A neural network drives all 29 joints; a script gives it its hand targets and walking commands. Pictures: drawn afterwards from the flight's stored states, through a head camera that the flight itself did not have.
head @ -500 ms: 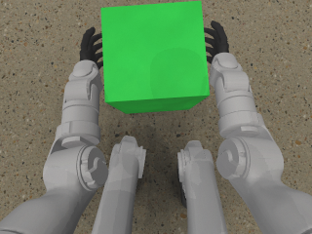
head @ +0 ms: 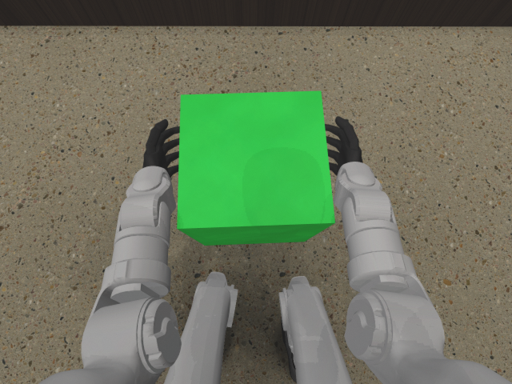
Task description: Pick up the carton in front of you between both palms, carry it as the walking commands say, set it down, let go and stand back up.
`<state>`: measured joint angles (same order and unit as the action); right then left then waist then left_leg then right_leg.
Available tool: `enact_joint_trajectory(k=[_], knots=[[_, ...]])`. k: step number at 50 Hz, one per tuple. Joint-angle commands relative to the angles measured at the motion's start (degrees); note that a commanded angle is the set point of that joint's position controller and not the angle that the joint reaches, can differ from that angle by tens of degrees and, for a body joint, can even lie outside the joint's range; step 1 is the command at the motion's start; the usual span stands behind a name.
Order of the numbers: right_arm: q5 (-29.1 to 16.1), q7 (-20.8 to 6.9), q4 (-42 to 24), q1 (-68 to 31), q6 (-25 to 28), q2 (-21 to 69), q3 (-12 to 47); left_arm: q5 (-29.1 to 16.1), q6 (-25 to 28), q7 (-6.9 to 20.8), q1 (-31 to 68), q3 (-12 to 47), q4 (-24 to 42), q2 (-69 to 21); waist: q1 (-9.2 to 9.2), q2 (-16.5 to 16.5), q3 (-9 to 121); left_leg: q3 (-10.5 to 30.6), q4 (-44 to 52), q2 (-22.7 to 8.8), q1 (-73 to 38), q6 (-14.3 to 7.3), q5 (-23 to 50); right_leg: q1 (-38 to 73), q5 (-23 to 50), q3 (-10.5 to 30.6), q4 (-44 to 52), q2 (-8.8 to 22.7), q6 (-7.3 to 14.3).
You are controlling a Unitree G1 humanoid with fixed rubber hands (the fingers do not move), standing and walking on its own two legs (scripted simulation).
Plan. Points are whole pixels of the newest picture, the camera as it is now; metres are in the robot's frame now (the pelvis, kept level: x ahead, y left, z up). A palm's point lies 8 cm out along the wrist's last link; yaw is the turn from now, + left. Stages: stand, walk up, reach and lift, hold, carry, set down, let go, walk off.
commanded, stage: reach and lift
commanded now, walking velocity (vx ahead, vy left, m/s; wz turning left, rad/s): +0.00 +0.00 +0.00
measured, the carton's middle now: (253, 181) +0.44 +0.02 -0.11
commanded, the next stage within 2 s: hold in 1.90 s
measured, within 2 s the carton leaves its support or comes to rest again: neither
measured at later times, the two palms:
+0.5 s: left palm (119, 148) +0.39 +0.16 +0.11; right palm (403, 153) +0.40 -0.14 +0.11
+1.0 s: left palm (52, 114) +0.36 +0.16 +0.23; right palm (503, 132) +0.36 -0.14 +0.23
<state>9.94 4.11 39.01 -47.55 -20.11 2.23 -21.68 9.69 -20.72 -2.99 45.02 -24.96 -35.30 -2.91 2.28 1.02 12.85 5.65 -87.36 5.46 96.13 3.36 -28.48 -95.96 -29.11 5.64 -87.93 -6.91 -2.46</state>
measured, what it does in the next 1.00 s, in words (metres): rises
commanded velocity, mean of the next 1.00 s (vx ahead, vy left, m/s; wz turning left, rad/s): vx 0.00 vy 0.00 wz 0.00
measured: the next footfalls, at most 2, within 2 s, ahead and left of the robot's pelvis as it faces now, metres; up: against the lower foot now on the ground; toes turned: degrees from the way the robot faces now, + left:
none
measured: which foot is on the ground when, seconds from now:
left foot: down 0.00-1.00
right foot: down 0.00-1.00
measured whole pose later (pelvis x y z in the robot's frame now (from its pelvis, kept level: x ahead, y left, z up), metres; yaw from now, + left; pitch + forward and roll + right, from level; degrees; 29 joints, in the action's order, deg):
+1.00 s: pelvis +0.07 +0.01 +0.20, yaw +0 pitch -2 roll +0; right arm 15.6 0.5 23.9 -16.0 -34.3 8.9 -16.2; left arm 15.8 -34.6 -0.3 16.2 -16.0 -23.6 -9.0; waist 0.0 0.1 3.9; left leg 8.1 -26.7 2.9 11.2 0.6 -13.1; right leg -10.7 -13.8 8.2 -26.8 -2.8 -0.6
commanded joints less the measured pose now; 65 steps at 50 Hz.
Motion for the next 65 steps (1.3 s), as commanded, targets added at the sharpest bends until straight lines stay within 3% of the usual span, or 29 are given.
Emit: enact_joint_trajectory(k=[1,13,24,39,43,50,56,65], knots=[[-8.5,-13.71,1.17,-32.57,1.47,64.07,31.32,-8.87,0.6,14.77,34.04,34.3,-2.66,-61.77,0.75,0.76,46.83,-7.88,12.63,4.23,-33.31,-1.2,13.78,30.72,12.1,-6.95,14.01,-3.66,0.54],[-6.19,-13.69,0.47,-19.2,3.39,64.53,31.58,-6.3,2.67,14.56,20.64,34.62,-3.18,-62.55,-0.01,-0.34,36.06,-4.5,26.71,3.09,-47.95,-2.14,16.53,45.3,15.3,-3.42,28.26,-2.13,1.27],[-5.95,-14.35,-3.37,-7.08,3.0,64.35,35.38,-5.86,2.51,14.48,8.33,38.26,-0.15,-63.11,-0.81,-0.68,27.23,-1.65,40.83,1.63,-65.15,-2.56,24.14,61.75,22.93,-1.1,42.1,-0.47,1.79],[-8.36,-16.36,-14.39,5.88,-7.39,63.26,41.26,-8.03,-7.42,15.63,-4.14,44.77,10.69,-62.4,-2.02,-1.02,11.01,-0.59,59.52,-0.1,-86.61,-2.53,32.07,84.18,31.82,-0.36,60.69,1.54,1.58],[-8.27,-16.87,-16.44,6.83,-11.23,62.4,40.51,-7.92,-11.11,15.96,-5.26,43.93,12.86,-61.46,-2.09,-1.03,4.31,-0.68,63.38,-0.17,-88.8,-2.61,28.31,86.52,28.23,-0.64,64.39,1.86,1.61],[-5.59,-18.2,-13.46,2.41,-13.76,60.96,34.13,-4.96,-13.47,16.97,-0.78,37.34,9.59,-60.48,-2.05,-1.02,-3.87,-1.37,65.14,-0.63,-87.11,-3.07,16.71,84.54,16.73,-1.4,66.28,2.21,2.22],[-6.61,-18.84,-14.9,-3.76,-13.08,63.07,36.1,-6.22,-12.96,17.51,5.34,39.43,11.0,-62.92,-2.28,-1.04,1.25,-1.61,64.22,-0.7,-89.12,-3.15,17.43,86.24,17.38,-1.83,65.2,2.17,2.31],[-6.12,-18.63,-15.21,-2.12,-13.86,62.15,35.84,-6.03,-13.66,17.27,4.12,39.43,11.45,-62.11,-2.36,-1.17,2.08,-1.85,65.17,-0.51,-90.71,-2.85,19.87,88.13,20.01,-1.9,66.11,1.97,2.15]])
